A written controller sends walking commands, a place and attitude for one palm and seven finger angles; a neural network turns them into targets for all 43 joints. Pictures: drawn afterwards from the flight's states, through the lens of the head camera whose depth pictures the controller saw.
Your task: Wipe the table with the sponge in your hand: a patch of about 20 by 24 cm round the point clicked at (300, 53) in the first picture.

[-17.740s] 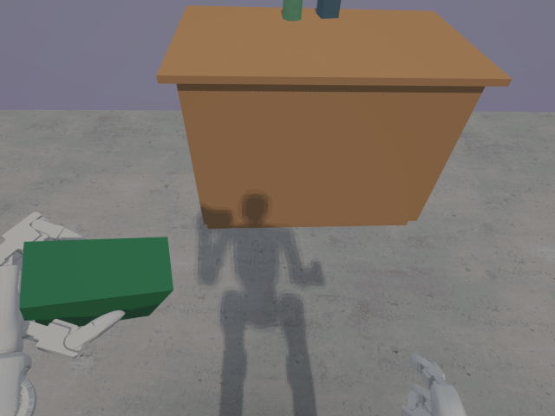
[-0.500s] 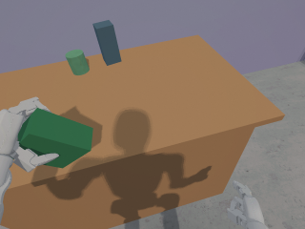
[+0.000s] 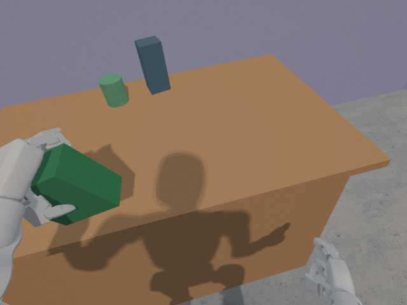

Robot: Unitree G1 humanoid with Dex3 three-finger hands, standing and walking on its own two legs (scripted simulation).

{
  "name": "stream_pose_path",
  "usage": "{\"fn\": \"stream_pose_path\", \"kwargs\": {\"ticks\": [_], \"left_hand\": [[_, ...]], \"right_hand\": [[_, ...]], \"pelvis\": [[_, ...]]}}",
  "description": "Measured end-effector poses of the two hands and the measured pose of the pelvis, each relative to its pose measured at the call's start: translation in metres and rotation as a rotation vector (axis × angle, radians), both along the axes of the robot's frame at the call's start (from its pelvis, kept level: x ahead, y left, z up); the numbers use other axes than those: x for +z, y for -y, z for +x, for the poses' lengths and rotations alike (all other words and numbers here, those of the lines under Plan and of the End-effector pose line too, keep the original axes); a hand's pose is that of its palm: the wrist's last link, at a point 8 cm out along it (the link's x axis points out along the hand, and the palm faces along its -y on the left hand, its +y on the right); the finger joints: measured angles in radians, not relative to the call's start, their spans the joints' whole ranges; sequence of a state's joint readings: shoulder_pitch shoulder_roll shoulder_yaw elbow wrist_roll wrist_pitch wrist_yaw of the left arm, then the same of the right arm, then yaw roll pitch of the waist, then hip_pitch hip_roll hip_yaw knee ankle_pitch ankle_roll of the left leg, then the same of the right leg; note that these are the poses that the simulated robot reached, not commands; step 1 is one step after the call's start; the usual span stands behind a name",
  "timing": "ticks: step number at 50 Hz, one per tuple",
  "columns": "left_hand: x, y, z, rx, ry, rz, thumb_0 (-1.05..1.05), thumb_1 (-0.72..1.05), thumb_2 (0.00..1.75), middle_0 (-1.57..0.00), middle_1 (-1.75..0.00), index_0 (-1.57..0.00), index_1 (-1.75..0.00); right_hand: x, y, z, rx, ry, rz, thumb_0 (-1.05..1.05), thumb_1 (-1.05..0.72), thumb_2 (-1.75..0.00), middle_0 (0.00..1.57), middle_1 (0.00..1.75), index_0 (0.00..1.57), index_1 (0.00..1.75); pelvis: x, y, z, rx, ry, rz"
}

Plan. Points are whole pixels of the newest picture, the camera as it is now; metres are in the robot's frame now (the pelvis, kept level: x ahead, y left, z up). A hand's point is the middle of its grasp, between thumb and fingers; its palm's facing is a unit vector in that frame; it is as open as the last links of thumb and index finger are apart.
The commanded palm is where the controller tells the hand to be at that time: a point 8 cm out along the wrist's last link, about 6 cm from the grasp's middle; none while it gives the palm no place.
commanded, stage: turn the palm down, sponge in hand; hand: left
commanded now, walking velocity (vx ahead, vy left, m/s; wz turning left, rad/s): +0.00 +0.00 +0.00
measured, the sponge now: (75, 193) +0.24 +0.27 +0.15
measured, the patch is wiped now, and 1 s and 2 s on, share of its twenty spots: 0.00 0.00 0.00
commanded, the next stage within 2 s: move the sponge above the wiping area in 1.06 s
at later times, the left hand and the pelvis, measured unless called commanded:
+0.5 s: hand (37, 166) +0.23 +0.29 +0.22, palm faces +0.22 -0.11 -0.97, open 10.1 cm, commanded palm +0.18 +0.30 +0.28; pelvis -0.01 +0.02 +0.01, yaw +0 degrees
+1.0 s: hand (49, 169) +0.23 +0.28 +0.21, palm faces +0.21 -0.05 -0.98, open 10.1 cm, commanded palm +0.18 +0.27 +0.28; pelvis -0.01 +0.00 +0.00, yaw +0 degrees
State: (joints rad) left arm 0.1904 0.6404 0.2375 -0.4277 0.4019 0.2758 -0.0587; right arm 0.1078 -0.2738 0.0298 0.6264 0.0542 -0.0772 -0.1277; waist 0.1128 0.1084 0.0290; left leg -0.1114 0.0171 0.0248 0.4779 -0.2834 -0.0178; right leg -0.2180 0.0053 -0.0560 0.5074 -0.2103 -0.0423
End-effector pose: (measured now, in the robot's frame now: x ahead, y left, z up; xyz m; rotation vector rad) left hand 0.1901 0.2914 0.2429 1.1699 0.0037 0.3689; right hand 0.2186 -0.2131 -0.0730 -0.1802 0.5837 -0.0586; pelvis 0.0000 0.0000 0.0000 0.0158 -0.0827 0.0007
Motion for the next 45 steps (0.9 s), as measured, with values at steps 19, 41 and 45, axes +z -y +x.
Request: {"fn": "stream_pose_path", "kwargs": {"ticks": [19, 41, 45], "left_hand": [[0.017, -0.009, 0.008, 0.095, -0.087, 0.159, -0.01, -0.49, 1.03, -0.74, -1.33, -0.74, -1.33], [0.018, 0.013, 0.012, 0.118, -0.115, 0.264, -0.01, -0.49, 1.03, -0.74, -1.33, -0.74, -1.33], [0.018, 0.016, 0.012, 0.117, -0.112, 0.268, -0.01, -0.49, 1.03, -0.74, -1.33, -0.74, -1.33]], "right_hand": [[0.021, -0.049, 0.029, 0.122, 0.029, 0.033, 0.01, -0.9, -0.9, 0.2, 0.3, 0.2, 0.3], [0.01, -0.035, 0.028, 0.135, -0.007, 0.058, 0.01, -0.91, -0.9, 0.2, 0.3, 0.2, 0.3], [0.009, -0.028, 0.027, 0.125, -0.003, 0.053, 0.01, -0.91, -0.9, 0.2, 0.3, 0.2, 0.3]], "pelvis": [[0.005, -0.016, -0.009, 0.005, 0.01, 0.001], [0.004, -0.003, -0.009, -0.001, 0.0, 0.008], [0.004, 0.001, -0.01, -0.002, 0.004, 0.009]]}}
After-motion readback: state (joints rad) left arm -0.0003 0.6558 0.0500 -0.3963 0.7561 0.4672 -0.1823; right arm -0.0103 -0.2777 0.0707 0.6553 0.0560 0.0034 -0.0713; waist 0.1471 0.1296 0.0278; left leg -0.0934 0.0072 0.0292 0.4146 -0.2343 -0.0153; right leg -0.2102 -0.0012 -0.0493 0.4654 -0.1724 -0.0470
